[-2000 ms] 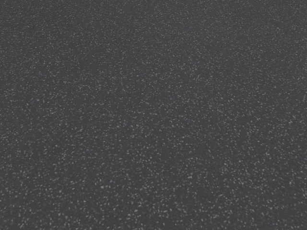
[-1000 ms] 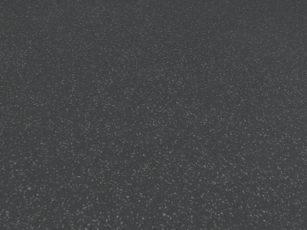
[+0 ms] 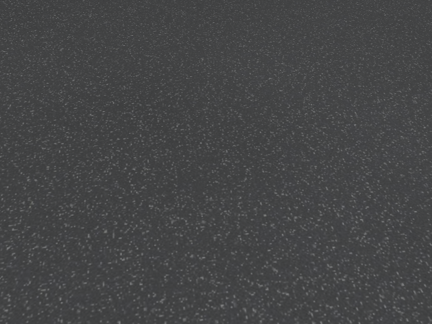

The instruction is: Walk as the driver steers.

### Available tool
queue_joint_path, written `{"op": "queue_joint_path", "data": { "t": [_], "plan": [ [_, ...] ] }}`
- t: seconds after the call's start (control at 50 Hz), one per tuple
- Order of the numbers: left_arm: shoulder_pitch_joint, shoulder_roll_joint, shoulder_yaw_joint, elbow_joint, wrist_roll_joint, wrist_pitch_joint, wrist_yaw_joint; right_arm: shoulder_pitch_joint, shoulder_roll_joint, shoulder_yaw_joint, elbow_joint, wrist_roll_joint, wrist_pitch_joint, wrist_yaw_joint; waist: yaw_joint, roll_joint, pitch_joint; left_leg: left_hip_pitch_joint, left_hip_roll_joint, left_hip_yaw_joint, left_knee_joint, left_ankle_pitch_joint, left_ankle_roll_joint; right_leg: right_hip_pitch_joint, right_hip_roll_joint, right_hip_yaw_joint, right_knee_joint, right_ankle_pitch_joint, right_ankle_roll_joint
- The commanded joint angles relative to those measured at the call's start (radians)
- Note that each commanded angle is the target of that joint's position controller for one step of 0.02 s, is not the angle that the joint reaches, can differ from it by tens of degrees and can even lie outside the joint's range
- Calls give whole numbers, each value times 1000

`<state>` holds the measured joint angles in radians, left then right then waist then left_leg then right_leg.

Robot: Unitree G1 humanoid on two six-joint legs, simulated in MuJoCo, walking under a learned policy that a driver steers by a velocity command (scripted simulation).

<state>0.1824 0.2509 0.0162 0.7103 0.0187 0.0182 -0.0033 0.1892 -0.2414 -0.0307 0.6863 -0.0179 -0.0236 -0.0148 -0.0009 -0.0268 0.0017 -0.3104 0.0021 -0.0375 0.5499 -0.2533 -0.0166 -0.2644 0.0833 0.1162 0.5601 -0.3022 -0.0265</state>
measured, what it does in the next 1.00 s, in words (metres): walks ahead: left foot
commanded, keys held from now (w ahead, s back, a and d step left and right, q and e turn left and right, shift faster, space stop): no key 0.24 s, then w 0.34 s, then w+q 0.42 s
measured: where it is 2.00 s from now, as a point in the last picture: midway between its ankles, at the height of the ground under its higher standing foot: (176, 247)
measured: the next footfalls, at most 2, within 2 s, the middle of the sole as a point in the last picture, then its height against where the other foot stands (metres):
left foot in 0.94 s outside the picture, level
right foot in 1.46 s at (221, 265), level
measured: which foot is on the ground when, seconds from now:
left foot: down 0.00-0.54, up 0.56-0.92, down 0.94-1.00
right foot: down 0.00-0.96, up 0.98-1.00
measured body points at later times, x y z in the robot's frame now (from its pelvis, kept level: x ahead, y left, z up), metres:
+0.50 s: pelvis +0.05 +0.01 -0.01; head +0.05 +0.00 +0.44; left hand +0.16 +0.26 -0.12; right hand +0.15 -0.25 -0.13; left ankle +0.02 +0.13 -0.73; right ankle +0.01 -0.10 -0.73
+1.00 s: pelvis +0.27 +0.04 -0.02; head +0.31 +0.05 +0.43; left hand +0.23 +0.32 -0.14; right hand +0.53 -0.16 -0.09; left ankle +0.37 +0.13 -0.73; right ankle +0.06 -0.11 -0.65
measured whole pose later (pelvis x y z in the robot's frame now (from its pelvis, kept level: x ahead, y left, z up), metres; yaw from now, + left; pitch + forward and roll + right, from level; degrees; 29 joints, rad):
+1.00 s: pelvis +0.27 +0.04 -0.02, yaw +10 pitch +2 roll +0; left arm 0.40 0.28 0.04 0.82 0.00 -0.07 0.01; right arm 0.06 -0.28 -0.05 0.60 0.02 -0.06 0.04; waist 0.05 0.01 0.05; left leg -0.53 -0.08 0.05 0.63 -0.14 0.11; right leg -0.10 0.00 0.00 1.00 -0.48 0.00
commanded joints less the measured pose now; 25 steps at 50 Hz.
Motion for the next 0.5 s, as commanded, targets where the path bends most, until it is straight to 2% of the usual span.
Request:
{"op": "queue_joint_path", "data": {
  "t": [0.02,0.14,0.24,0.26,0.28,0.32,0.36,0.38,0.42,0.44,0.46,0.48,0.5],
  "plan": [
    [-1,114,37,-61,-6,-5,2,-20,-130,-36,-73,2,-18,-2,1,94,-52,122,79,-78,-58,208,49,-39,-78,56,-68,167,-21],
    [2,88,38,-47,-11,-18,2,-28,-111,-35,-89,8,-4,-7,-9,29,-65,171,62,-66,-22,273,55,-33,-86,66,-67,222,-11],
    [9,84,41,-38,-11,-18,8,-40,-98,-36,-90,8,0,-1,-5,15,-49,165,50,-62,-32,250,53,-13,-91,69,-73,224,-4],
    [23,77,39,-31,-10,-17,10,-30,-87,-33,-84,6,1,0,-4,13,-67,171,40,-52,-39,166,52,-2,-84,62,-82,145,-6],
    [28,82,41,-28,-12,-14,13,-27,-90,-34,-82,7,2,0,-4,12,-54,159,23,-43,-40,42,56,-16,-72,54,-84,26,-14],
    [43,97,47,-30,-21,-18,15,-15,-102,-39,-77,17,1,-1,-2,18,20,93,10,-54,-52,-259,85,-83,-60,49,-84,-248,-46],
    [47,84,43,-42,-31,-41,16,20,-103,-39,-70,31,-20,-3,-5,40,97,53,42,-121,-89,-409,126,-155,-64,50,-65,-346,-65],
    [40,74,41,-50,-35,-57,14,46,-107,-40,-63,35,-35,-2,-12,60,112,65,73,-178,-114,-442,154,-188,-63,39,-31,-332,-68],
    [22,47,37,-70,-41,-91,6,98,-140,-50,-46,34,-56,5,-16,154,105,129,188,-372,-205,-452,229,-244,-42,-32,99,-205,-56],
    [18,49,40,-77,-44,-103,2,113,-158,-55,-39,34,-58,8,-11,196,97,152,256,-472,-240,-395,267,-259,-47,-67,147,-153,-50],
    [14,60,44,-81,-42,-110,-2,119,-166,-57,-38,36,-57,11,-9,193,91,145,282,-501,-241,-307,281,-242,-58,-76,141,-144,-54],
    [35,59,47,-75,-40,-114,-7,101,-168,-56,-44,38,-53,14,7,186,70,124,273,-464,-224,-221,268,-180,-62,-82,99,-138,-64],
    [89,57,49,-56,-37,-116,-14,53,-163,-54,-58,42,-47,18,40,180,43,63,236,-379,-195,-138,233,-52,-62,-85,20,-104,-78]
  ]
}}
Velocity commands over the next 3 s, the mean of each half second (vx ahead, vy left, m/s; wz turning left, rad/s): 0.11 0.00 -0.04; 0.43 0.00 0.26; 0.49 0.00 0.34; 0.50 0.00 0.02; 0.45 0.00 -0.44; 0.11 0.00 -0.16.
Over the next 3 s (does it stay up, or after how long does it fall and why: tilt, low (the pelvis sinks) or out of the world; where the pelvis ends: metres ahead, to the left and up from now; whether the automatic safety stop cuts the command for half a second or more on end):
stays up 1.16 0.24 0.00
